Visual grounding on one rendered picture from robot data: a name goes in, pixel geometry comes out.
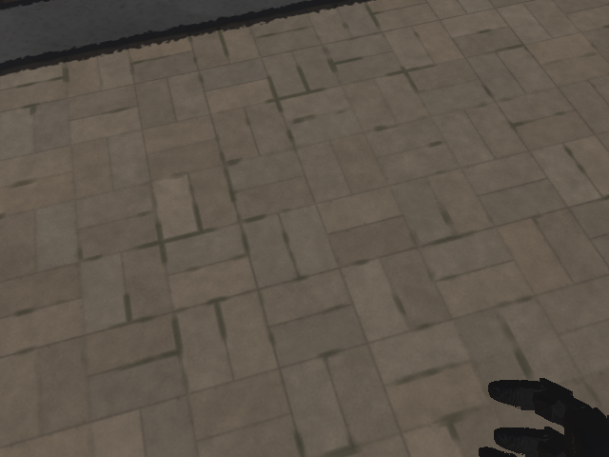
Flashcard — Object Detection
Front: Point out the robot right hand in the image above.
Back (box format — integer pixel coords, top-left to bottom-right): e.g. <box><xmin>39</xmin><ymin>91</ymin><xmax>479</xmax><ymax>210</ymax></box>
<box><xmin>479</xmin><ymin>378</ymin><xmax>609</xmax><ymax>457</ymax></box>

